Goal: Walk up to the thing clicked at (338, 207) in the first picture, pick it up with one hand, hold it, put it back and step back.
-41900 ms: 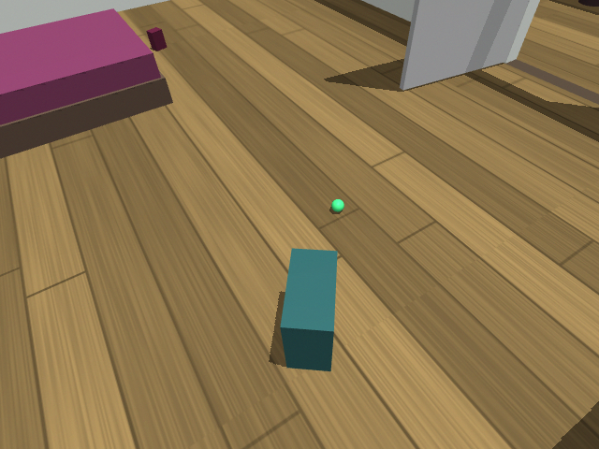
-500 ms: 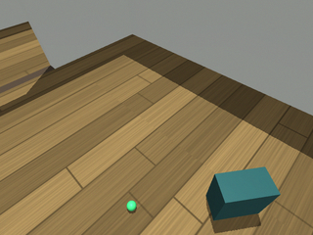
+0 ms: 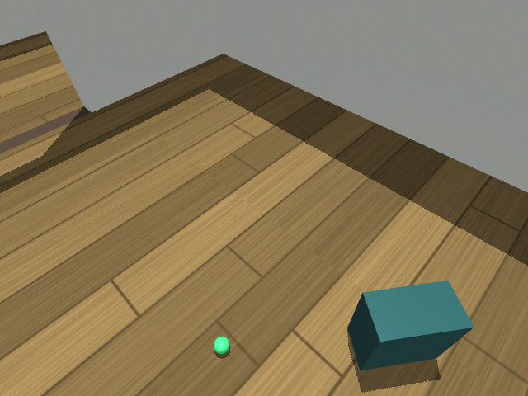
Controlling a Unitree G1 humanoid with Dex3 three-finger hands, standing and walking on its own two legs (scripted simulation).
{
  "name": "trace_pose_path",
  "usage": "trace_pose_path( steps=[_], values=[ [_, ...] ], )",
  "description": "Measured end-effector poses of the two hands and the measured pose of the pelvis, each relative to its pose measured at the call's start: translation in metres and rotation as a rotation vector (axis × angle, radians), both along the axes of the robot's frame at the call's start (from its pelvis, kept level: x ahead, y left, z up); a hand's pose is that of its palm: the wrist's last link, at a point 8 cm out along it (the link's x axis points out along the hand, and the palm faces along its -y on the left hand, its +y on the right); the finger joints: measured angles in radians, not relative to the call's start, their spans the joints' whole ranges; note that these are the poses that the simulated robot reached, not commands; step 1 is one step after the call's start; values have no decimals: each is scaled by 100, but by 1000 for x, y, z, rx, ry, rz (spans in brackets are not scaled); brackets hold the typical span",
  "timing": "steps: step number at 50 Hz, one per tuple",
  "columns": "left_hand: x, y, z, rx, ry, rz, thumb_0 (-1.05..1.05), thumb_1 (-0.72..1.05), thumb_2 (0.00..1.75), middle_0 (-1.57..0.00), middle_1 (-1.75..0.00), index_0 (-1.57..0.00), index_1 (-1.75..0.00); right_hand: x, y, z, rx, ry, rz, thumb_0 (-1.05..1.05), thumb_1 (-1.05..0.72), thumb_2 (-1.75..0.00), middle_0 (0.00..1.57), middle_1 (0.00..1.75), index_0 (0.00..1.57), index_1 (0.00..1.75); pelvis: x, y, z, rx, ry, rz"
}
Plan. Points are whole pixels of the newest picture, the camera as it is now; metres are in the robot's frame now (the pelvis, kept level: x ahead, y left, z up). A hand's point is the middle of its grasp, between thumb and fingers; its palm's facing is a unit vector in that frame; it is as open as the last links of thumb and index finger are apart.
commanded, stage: stand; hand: left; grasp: from above
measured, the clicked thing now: (221, 345) +0.44 +0.22 -0.75
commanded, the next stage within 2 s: rise first in 0.60 s
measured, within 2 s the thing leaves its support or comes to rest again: neither
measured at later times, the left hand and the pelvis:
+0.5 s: hand out of the picture +0.07 +0.26 -0.16, palm faces -0.03 -0.94 -0.34, open 7.4 cm; pelvis +0.00 +0.00 +0.00, yaw +0 degrees
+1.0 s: hand out of the picture +0.15 +0.25 -0.17, palm faces -0.04 -0.93 -0.35, open 10.1 cm; pelvis -0.02 +0.00 -0.02, yaw -1 degrees
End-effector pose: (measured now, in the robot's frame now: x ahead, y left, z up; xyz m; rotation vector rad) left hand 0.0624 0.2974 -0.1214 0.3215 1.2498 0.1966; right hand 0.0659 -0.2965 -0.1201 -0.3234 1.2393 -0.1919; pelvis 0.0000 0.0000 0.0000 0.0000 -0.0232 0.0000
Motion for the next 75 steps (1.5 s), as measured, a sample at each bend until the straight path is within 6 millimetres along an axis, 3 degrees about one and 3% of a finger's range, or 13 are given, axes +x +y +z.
trace_pose_path(
  steps=[36,38,45,49,54,61,67,75],
  values=[
    [2,3,0,-1,-10,4,1,90,90,-20,-31,-20,-30,6,5,1,0,-16,6,0,-90,-90,21,30,20,30,1,4,0,0,-5,4],
    [9,2,1,-3,-57,28,1,88,91,-20,-33,-19,-32,9,8,2,2,-63,-4,0,-91,-90,21,30,20,30,-2,4,-2,0,16,6],
    [65,0,-10,-18,-147,5,1,61,96,-14,-60,-14,-59,6,30,-4,40,-153,-8,0,-93,-91,20,30,20,30,-19,-1,-15,-4,113,0],
    [78,0,-12,0,-149,-55,0,37,98,-9,-80,-9,-78,-3,37,-8,65,-170,-44,0,-93,-91,21,30,20,30,-20,-1,-21,-6,140,-10],
    [74,-1,-21,28,-97,-76,0,2,100,-6,-95,-6,-93,-5,41,-14,77,-198,-52,1,-92,-91,21,30,20,30,-19,2,-30,-11,176,-13],
    [61,4,-42,61,-98,-84,0,-33,100,-6,-104,-6,-103,12,38,-29,51,-271,-16,1,-89,-90,21,30,20,30,-22,4,-54,-16,236,-11],
    [56,6,-53,79,-108,-114,0,-47,100,-6,-107,-6,-106,36,41,-38,34,-348,19,1,-88,-90,21,30,20,30,-23,4,-71,-23,271,-7],
    [50,6,-64,102,-88,-154,0,-51,97,-6,-109,-7,-108,63,50,-46,39,-435,66,1,-88,-90,21,30,20,30,-23,4,-88,-32,315,-2]
  ],
)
